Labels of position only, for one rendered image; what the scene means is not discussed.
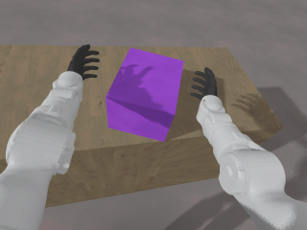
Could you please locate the right robot hand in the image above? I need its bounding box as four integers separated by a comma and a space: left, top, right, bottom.
190, 67, 218, 100

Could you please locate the carton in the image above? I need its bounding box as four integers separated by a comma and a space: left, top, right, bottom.
106, 47, 184, 142

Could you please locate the robot right upper arm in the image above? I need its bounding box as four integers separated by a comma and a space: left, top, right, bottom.
219, 149, 307, 230

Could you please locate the robot left forearm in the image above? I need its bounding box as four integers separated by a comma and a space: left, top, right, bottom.
6, 71, 83, 165

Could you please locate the robot left upper arm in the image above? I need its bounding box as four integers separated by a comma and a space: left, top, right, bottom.
0, 118, 77, 230

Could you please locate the robot right forearm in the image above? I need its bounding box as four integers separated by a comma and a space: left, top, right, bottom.
196, 95, 286, 181

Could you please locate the pedestal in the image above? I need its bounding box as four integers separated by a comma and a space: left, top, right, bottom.
0, 45, 284, 208

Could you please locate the left robot hand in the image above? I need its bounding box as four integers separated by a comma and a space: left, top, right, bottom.
67, 44, 100, 80

